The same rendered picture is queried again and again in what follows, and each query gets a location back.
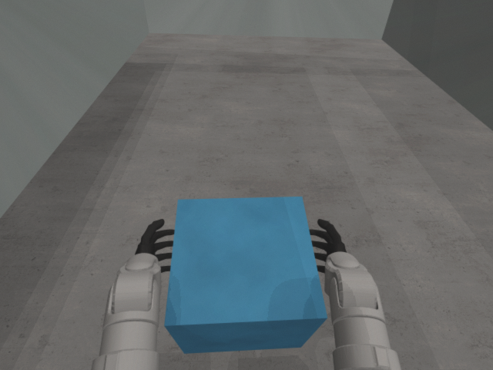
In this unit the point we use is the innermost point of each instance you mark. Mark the carton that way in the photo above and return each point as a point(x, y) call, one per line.
point(243, 276)

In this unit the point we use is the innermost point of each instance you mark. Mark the right robot hand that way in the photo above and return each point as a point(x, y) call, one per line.
point(332, 238)

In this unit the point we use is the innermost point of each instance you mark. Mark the robot right forearm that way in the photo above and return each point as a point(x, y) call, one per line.
point(357, 315)

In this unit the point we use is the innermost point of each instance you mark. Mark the left robot hand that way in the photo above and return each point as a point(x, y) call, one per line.
point(149, 238)

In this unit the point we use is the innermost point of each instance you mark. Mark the robot left forearm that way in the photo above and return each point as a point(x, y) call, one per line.
point(131, 320)

